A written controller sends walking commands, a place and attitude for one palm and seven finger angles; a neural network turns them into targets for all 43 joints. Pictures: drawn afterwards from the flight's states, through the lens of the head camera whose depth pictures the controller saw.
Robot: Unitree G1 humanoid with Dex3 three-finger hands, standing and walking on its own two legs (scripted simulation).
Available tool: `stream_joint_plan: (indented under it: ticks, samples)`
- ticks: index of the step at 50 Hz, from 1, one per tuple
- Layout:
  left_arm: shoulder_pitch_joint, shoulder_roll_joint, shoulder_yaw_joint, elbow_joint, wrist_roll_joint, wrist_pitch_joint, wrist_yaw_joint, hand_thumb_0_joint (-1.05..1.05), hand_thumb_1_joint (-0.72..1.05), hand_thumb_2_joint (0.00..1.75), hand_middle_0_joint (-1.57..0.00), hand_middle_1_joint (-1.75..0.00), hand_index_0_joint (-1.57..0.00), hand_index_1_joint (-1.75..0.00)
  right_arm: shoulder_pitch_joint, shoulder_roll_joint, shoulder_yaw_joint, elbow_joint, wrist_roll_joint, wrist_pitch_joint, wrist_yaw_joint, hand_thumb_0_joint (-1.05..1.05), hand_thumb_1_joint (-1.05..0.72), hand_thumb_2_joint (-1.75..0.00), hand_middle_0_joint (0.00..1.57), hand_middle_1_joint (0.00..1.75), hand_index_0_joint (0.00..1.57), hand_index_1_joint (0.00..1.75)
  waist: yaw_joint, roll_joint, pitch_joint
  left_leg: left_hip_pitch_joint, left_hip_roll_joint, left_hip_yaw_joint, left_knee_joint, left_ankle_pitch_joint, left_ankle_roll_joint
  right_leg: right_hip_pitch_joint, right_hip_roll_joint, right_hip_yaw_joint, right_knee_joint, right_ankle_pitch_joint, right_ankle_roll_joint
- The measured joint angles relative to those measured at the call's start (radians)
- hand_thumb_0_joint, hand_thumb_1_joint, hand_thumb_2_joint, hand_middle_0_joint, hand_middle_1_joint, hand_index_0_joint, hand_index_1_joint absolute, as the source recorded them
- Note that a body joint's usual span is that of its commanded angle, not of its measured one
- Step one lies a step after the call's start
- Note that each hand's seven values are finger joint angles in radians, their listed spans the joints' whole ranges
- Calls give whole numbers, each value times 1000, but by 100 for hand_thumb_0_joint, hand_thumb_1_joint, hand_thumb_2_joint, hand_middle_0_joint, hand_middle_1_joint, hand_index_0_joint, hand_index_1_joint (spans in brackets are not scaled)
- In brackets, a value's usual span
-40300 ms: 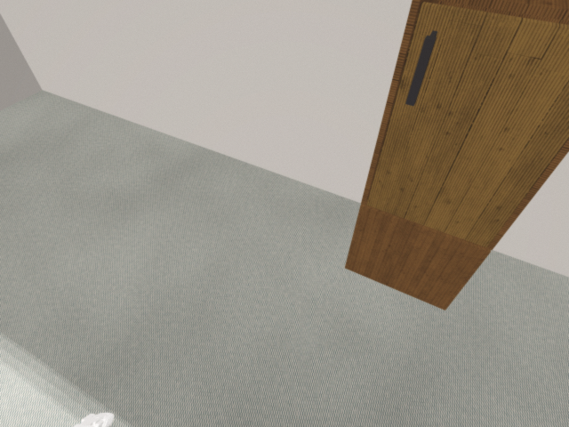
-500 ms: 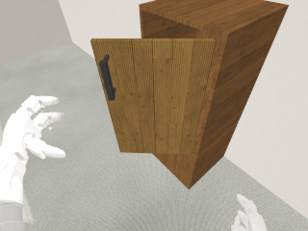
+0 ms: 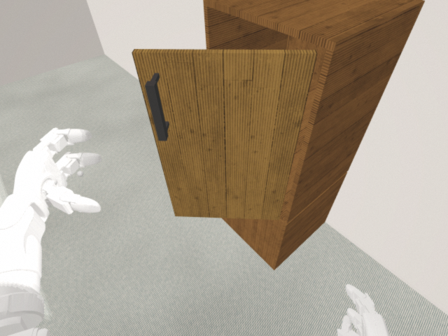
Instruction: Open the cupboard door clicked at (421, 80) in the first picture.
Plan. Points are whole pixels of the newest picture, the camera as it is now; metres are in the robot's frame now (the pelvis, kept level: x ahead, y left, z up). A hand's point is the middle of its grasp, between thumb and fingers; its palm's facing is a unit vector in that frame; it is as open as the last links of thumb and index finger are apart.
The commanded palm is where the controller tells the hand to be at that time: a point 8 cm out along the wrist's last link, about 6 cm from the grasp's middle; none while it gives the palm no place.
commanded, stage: move the hooked fingers beside the handle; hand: left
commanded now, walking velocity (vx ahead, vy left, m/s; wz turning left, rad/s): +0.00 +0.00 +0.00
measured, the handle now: (159, 108) +0.55 +0.19 +0.13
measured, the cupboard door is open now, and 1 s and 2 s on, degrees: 46 46 46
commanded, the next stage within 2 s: none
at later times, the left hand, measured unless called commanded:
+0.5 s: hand (102, 147) +0.40 +0.26 +0.14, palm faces +0.05 -1.00 +0.00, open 14.0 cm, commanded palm +0.37 +0.32 +0.15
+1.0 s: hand (120, 128) +0.45 +0.25 +0.15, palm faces +0.04 -1.00 +0.01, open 14.0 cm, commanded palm +0.43 +0.31 +0.14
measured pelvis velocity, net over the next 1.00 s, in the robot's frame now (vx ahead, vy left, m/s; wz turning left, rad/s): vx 0.01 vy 0.02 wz -0.03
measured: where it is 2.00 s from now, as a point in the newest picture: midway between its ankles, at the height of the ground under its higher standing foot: outside the picture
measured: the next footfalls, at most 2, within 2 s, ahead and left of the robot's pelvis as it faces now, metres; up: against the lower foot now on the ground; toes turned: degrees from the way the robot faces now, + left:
none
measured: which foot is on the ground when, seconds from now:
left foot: down 0.00-1.00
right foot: down 0.00-1.00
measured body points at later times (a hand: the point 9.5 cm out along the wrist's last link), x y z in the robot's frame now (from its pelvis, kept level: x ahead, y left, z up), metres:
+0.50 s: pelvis +0.01 +0.01 +0.00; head +0.02 +0.01 +0.45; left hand +0.39 +0.32 +0.15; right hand +0.11 -0.25 -0.10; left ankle +0.01 +0.11 -0.74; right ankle +0.01 -0.10 -0.74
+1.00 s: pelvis +0.01 +0.02 +0.00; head +0.04 +0.01 +0.44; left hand +0.44 +0.30 +0.15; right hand +0.07 -0.26 -0.11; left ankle +0.01 +0.11 -0.74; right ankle +0.01 -0.10 -0.74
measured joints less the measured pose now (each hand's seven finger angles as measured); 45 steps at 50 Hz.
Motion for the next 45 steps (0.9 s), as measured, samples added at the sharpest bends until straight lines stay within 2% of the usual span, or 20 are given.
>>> stream_joint_plan:
  ticks: [10, 19, 26, 33, 39, 45]
  samples:
    - [-95, 48, 35, 151, 12, -36, -23, -1, -50, 30, -30, -120, -30, -120, 42, -9, -8, -10, -4, 23, 17, 1, -90, -90, 20, 30, 20, 30, -34, -11, -17, -39, 5, 20, 15, -12, 4, -46, 4, 20, 14, -3, 4]
    - [-145, 36, 14, 184, 21, -68, -11, -1, -50, 30, -30, -120, -30, -120, 87, -19, -24, 5, -5, 42, 20, 1, -90, -90, 20, 30, 20, 30, -38, -14, -20, -62, 0, 22, 27, -21, 13, -66, -1, 23, 18, -7, 12]
    - [-210, 27, -2, 241, 44, -82, 19, -1, -50, 30, -30, -120, -30, -120, 87, -9, -21, 12, -13, 55, 26, 1, -90, -90, 20, 30, 20, 30, -52, -17, -25, -75, -3, 27, 25, -21, 17, -80, -4, 28, 16, -5, 16]
    - [-250, 46, 15, 310, 60, -100, 28, -1, -50, 30, -30, -120, -30, -120, 95, -2, -20, 0, -16, 77, 38, 1, -90, -90, 20, 30, 20, 30, -64, -18, -35, -85, -1, 37, 27, -27, 19, -94, -2, 38, 17, -5, 19]
    - [-314, 52, -6, 376, 67, -120, 29, -1, -50, 30, -30, -120, -30, -120, 105, -8, -23, 11, -16, 96, 38, 1, -90, -90, 20, 30, 20, 30, -62, -21, -35, -104, -2, 30, 39, -30, 20, -108, -3, 32, 24, -9, 19]
    - [-388, 60, -24, 456, 83, -148, 40, -1, -50, 30, -30, -120, -30, -120, 109, -16, -28, 21, -20, 115, 41, 1, -90, -90, 20, 30, 20, 30, -74, -23, -34, -132, -2, 26, 54, -33, 20, -133, -4, 28, 36, -11, 19]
